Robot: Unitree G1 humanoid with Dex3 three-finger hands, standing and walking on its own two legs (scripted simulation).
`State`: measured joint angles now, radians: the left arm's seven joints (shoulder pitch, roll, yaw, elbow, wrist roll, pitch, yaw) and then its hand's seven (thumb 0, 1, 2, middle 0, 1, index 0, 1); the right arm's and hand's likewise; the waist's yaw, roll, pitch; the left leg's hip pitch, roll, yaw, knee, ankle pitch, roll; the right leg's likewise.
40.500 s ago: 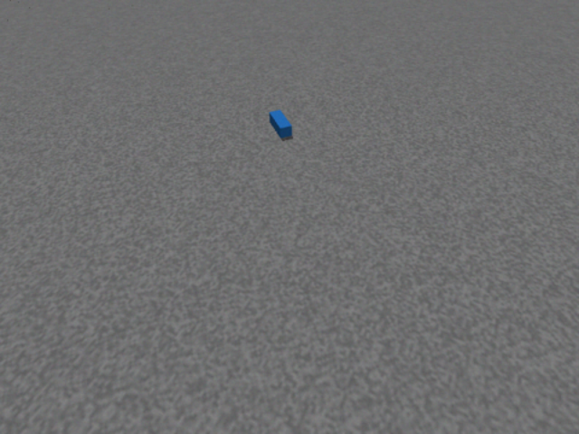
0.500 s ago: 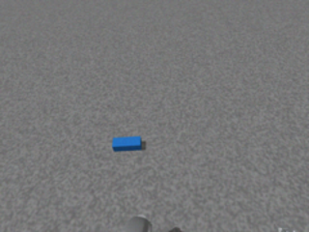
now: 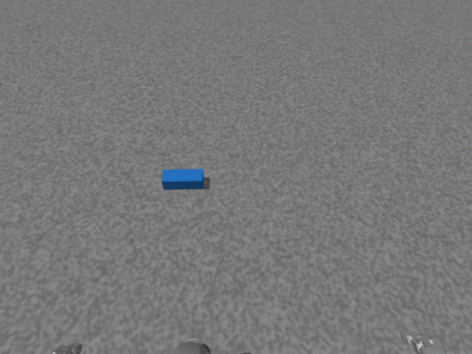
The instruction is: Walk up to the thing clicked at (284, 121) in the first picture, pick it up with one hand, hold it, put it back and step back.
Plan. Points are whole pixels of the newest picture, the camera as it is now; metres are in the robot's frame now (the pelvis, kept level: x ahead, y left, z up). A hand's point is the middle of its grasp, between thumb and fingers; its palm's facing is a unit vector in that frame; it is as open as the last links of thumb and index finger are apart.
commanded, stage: step back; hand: left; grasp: from above
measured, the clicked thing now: (183, 179) +0.95 +0.29 -0.72
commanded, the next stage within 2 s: stand in 1.24 s
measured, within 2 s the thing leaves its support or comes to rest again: neither
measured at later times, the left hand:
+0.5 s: hand out of the picture -0.07 +0.26 -0.14, palm faces +0.10 -0.92 -0.39, open 7.4 cm
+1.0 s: hand out of the picture -0.04 +0.24 -0.15, palm faces +0.13 -0.92 -0.37, open 7.4 cm
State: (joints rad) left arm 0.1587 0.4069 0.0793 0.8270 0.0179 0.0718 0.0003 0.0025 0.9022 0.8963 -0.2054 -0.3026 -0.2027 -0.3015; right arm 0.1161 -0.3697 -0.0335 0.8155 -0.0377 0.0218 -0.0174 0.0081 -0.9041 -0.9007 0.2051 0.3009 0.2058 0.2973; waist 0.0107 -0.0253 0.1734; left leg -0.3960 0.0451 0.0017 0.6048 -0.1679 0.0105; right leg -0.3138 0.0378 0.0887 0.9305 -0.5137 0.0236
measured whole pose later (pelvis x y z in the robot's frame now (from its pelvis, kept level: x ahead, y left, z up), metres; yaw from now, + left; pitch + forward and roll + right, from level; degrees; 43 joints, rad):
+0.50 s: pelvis -0.11 -0.02 +0.01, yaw +5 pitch -3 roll +1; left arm 0.24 0.42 0.08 0.95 0.03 0.03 -0.03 0.00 0.90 0.90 -0.21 -0.30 -0.20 -0.30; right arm 0.28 -0.35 -0.04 0.99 -0.04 -0.02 0.01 0.01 -0.91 -0.90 0.20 0.30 0.20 0.30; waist 0.00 -0.04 0.06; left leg -0.21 -0.03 -0.03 0.55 -0.30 0.03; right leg -0.37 -0.03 0.02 0.83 -0.44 -0.01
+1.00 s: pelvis -0.07 -0.03 +0.00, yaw +6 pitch -3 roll +1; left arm 0.20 0.38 0.05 0.97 0.01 -0.01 0.00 0.00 0.90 0.90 -0.21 -0.30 -0.20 -0.30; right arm 0.16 -0.36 -0.05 1.00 -0.03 -0.02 0.00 0.01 -0.91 -0.90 0.20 0.30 0.20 0.30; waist 0.04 -0.02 0.11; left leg -0.31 0.00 0.00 0.59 -0.22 -0.01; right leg -0.23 -0.04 -0.04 0.66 -0.37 0.00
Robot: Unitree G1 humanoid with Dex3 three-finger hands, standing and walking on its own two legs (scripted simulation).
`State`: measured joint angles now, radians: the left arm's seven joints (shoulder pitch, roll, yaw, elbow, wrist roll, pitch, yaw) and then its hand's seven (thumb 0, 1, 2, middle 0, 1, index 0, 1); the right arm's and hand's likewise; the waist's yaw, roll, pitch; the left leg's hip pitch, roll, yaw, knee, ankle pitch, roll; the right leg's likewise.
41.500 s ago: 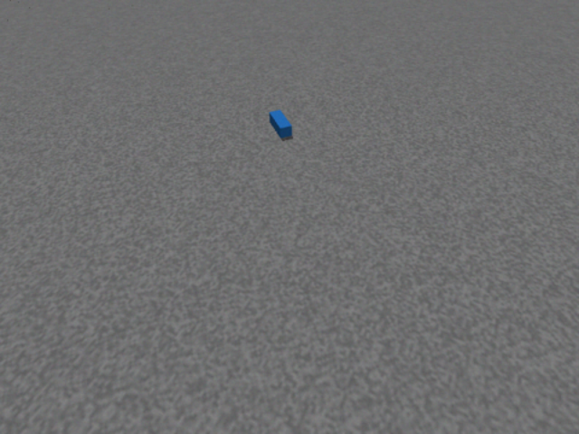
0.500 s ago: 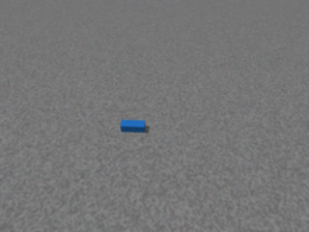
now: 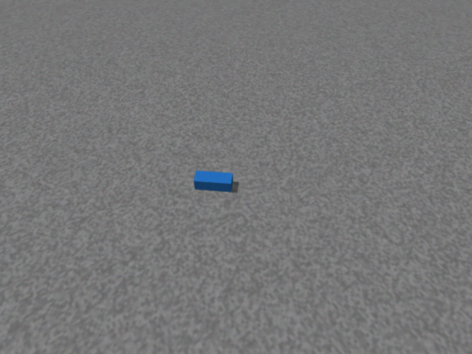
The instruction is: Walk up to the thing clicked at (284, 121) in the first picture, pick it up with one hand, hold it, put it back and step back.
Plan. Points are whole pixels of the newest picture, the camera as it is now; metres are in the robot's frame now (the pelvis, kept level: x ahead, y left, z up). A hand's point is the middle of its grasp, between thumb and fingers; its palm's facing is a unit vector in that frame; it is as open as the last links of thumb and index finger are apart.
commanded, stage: step back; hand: left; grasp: from above
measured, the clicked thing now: (213, 181) +1.05 +0.21 -0.72
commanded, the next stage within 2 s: stand in 0.24 s
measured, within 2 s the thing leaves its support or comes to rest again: neither
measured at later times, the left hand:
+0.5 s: hand out of the picture +0.12 +0.26 -0.13, palm faces -0.05 -0.94 -0.33, open 7.4 cm
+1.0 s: hand out of the picture +0.09 +0.27 -0.14, palm faces -0.08 -0.94 -0.33, open 7.4 cm
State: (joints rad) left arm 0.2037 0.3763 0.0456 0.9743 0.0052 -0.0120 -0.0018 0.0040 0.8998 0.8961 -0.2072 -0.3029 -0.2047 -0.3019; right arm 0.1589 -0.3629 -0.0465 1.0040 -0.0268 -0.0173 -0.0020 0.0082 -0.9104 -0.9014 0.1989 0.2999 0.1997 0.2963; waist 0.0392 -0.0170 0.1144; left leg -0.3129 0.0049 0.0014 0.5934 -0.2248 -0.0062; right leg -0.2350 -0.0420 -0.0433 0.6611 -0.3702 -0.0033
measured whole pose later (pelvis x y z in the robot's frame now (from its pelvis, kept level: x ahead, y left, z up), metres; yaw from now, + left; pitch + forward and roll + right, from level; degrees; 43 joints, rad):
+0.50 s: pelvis +0.01 +0.01 +0.02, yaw -2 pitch -3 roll +0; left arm 0.07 0.35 0.00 1.11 0.01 -0.03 -0.01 0.00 0.90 0.90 -0.21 -0.30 -0.20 -0.30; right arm 0.04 -0.34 -0.01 1.14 -0.01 -0.02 0.01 0.01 -0.91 -0.90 0.20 0.30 0.20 0.30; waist 0.00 -0.01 0.07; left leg -0.17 0.02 0.03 0.35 -0.14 0.00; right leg -0.07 -0.02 -0.01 0.34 -0.23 0.02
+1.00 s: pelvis +0.01 +0.02 +0.02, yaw -2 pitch -2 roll +0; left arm 0.12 0.36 -0.01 1.14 0.01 -0.02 -0.01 0.00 0.90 0.90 -0.20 -0.30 -0.20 -0.30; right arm 0.09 -0.33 0.00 1.17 -0.01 -0.02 0.01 0.01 -0.91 -0.90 0.20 0.30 0.20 0.30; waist -0.01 -0.02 0.06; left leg -0.17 0.01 0.04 0.32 -0.11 0.01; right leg -0.08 -0.03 0.00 0.32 -0.20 0.03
